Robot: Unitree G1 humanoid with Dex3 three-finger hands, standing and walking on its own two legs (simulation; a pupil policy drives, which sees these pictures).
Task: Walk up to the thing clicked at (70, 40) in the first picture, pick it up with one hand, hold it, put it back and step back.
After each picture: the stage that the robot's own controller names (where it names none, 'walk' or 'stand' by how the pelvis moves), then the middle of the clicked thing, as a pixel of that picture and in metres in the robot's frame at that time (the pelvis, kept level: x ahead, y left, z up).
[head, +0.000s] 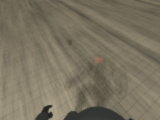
stand; (69, 42) +1.65 +0.53 -0.72
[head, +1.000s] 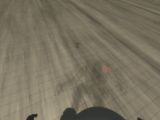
walk; (77, 45) +1.56 +0.27 -0.70
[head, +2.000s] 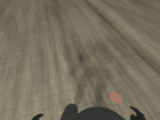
walk; (81, 58) +1.02 +0.16 -0.70
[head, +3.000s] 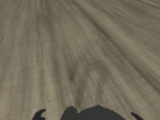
walk; (71, 78) +0.64 +0.23 -0.71
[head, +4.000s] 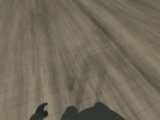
stand; (70, 88) +0.43 +0.21 -0.71
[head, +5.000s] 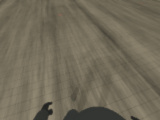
stand; (73, 97) +0.36 +0.21 -0.71
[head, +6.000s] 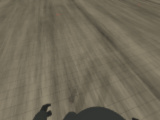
stand; (71, 99) +0.33 +0.22 -0.72
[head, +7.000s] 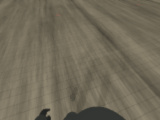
stand; (72, 97) +0.36 +0.21 -0.73
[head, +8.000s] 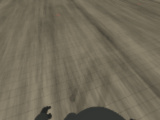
stand; (72, 99) +0.34 +0.21 -0.73
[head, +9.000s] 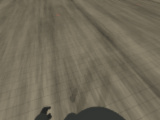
stand; (72, 99) +0.34 +0.21 -0.73
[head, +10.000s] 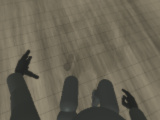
go down; (67, 67) +0.41 +0.21 -0.44
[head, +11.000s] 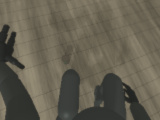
go down; (65, 59) +0.43 +0.22 -0.32
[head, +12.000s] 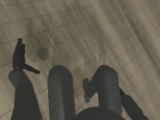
close in; (43, 54) +0.42 +0.25 -0.23
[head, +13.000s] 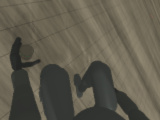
close; (26, 53) +0.42 +0.27 -0.22
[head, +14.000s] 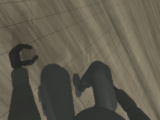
lift; (28, 53) +0.40 +0.26 -0.23
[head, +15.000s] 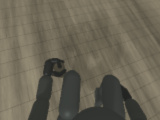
lift; (60, 70) +0.31 +0.22 -0.10
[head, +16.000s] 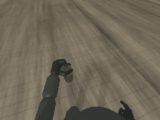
hold; (67, 73) +0.33 +0.16 +0.03
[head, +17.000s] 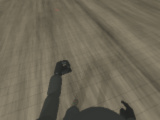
hold; (75, 103) +0.26 +0.14 -0.66
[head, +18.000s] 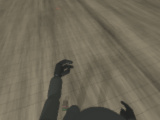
stand; (65, 105) +0.22 +0.28 -0.70
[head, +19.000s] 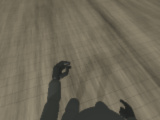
stand; (51, 99) +0.21 +0.44 -0.67
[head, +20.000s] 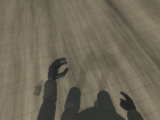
stand; (37, 90) +0.21 +0.59 -0.57
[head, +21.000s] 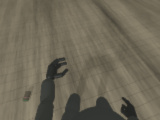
stand; (27, 96) +0.19 +0.74 -0.63
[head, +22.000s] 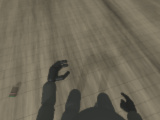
stand; (14, 91) +0.17 +0.89 -0.59
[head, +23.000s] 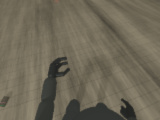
stand; (4, 101) +0.15 +1.05 -0.67
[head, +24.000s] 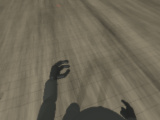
stand; out of the picture +0.13 +1.20 -0.69
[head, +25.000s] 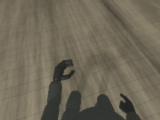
close; out of the picture +0.14 +1.35 -0.61
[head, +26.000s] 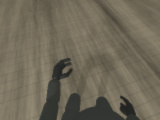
stand; out of the picture +0.11 +1.49 -0.63
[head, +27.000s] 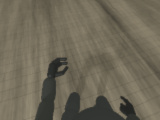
stand; out of the picture +0.10 +1.64 -0.62
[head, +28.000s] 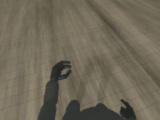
stand; out of the picture +0.07 +1.78 -0.67
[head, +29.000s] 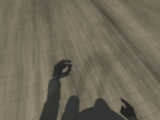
stand; out of the picture +0.07 +1.93 -0.66
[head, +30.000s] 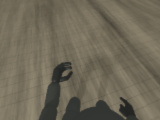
close; out of the picture +0.07 +2.06 -0.65
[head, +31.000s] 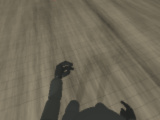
stand; out of the picture +0.02 +2.20 -0.68
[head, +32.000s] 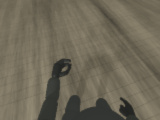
stand; out of the picture +0.03 +2.34 -0.64
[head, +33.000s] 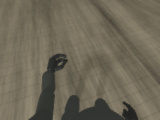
stand; out of the picture +0.03 +2.47 -0.65
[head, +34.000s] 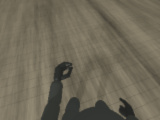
close; out of the picture +0.03 +2.62 -0.66
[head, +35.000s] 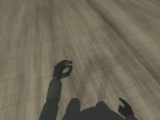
close; out of the picture +0.01 +2.74 -0.65
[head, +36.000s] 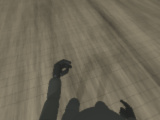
close; out of the picture -0.01 +2.87 -0.67
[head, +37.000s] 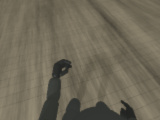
close; out of the picture +0.00 +3.01 -0.67
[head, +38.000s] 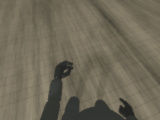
close; out of the picture -0.04 +3.13 -0.66
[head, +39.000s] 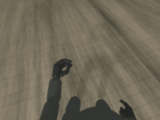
close; out of the picture -0.04 +3.26 -0.65
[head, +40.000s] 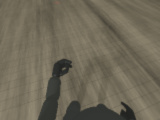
close; out of the picture -0.03 +3.38 -0.68
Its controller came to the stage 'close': yes
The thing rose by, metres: 0.69
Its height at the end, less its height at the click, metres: -0.02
